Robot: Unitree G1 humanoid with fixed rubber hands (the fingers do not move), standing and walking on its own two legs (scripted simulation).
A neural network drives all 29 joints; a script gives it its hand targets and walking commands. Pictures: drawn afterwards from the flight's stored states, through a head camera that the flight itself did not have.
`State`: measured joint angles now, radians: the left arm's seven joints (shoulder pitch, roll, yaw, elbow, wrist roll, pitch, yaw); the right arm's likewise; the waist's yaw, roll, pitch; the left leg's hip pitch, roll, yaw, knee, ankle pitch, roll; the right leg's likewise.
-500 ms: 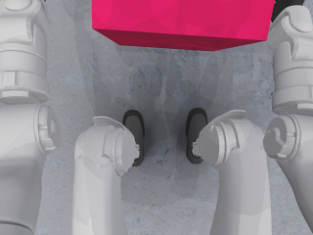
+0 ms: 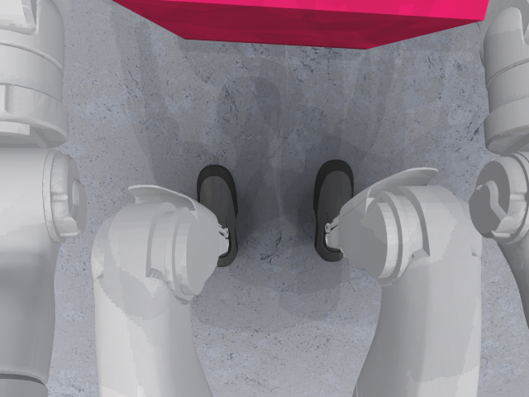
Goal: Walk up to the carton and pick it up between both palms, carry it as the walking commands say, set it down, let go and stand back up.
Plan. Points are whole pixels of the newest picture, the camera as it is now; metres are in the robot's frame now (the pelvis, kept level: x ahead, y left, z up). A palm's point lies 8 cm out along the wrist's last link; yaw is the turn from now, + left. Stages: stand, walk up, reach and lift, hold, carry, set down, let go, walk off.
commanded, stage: reach and lift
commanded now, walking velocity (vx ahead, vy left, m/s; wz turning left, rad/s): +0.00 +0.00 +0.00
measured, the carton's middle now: out of the picture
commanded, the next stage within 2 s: none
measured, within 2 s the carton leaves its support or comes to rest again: leaves its support in 1.46 s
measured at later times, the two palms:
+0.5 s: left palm out of the picture +0.59 +0.17 -0.16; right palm out of the picture +0.53 -0.24 -0.17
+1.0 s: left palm out of the picture +0.58 +0.15 -0.16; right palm out of the picture +0.54 -0.23 -0.17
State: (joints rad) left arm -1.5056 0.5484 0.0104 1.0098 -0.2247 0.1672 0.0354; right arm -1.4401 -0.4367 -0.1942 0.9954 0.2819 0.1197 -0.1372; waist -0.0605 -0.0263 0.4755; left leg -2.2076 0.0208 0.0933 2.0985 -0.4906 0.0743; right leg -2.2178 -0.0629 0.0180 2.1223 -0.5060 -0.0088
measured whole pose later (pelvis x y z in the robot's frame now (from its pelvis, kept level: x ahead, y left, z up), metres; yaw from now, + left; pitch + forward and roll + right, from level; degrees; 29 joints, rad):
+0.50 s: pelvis +0.00 +0.00 +0.00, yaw +0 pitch +32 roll +1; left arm -1.57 0.55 -0.07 1.06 -0.27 0.16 0.04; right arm -1.46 -0.44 -0.07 1.01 0.34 0.12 -0.14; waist -0.06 -0.03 0.52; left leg -2.17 0.03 0.09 2.10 -0.50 0.07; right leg -2.18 -0.06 0.02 2.12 -0.51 -0.01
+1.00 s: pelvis +0.00 +0.00 +0.00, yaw -1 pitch +32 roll +1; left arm -1.59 0.51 -0.06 1.11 -0.28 0.14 0.03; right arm -1.50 -0.43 -0.03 1.06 0.37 0.10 -0.15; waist -0.06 -0.03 0.52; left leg -2.16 0.03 0.08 2.10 -0.50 0.07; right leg -2.18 -0.03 0.02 2.12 -0.51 -0.01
